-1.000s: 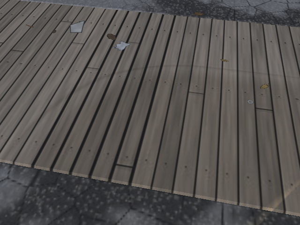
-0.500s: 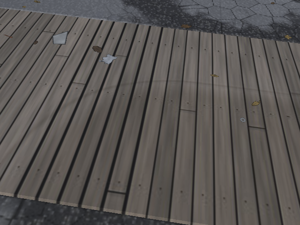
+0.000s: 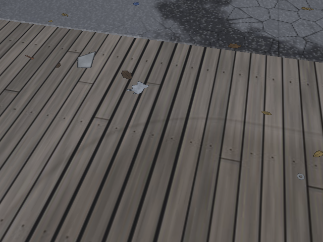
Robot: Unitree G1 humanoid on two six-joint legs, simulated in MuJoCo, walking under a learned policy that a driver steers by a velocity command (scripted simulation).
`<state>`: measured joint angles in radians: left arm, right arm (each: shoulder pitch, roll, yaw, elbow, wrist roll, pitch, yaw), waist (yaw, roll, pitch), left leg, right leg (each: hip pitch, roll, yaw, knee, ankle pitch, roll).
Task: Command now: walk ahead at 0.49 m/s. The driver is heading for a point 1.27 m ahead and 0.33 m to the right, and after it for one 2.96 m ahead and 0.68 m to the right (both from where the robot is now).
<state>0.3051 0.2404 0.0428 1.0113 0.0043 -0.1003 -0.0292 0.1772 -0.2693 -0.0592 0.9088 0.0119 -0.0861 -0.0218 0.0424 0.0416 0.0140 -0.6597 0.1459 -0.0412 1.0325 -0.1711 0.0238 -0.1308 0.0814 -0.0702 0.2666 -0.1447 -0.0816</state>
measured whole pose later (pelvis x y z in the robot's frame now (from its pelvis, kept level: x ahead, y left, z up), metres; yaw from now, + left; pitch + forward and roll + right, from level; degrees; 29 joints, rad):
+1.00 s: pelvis +0.49 -0.01 -0.01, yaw -23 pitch +3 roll +1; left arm 0.16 0.28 0.09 0.76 0.00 -0.02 -0.01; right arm 0.08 -0.30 -0.07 0.79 -0.01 -0.04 -0.05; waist 0.02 0.02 0.08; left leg -0.57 0.04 -0.07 1.16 -0.44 -0.05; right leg -0.41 0.10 0.03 0.46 -0.09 -0.11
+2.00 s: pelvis +0.76 -0.19 +0.00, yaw -33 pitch +2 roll -1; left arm 0.35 0.25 0.06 0.82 0.00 -0.08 -0.02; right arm 0.18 -0.30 -0.06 0.74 0.01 -0.08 0.01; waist 0.05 0.05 -0.01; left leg -0.67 0.13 -0.02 0.93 -0.13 -0.01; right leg -0.09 0.06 -0.03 0.26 -0.20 -0.06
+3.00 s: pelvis +1.29 -0.42 +0.00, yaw -3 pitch +1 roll -2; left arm 0.31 0.27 0.06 0.80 0.01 -0.10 -0.01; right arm 0.22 -0.32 -0.07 0.63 0.02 -0.02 0.00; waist 0.06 0.06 0.02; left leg -0.66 0.07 -0.07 1.04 -0.24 -0.01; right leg -0.13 0.02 -0.09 0.32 -0.21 -0.03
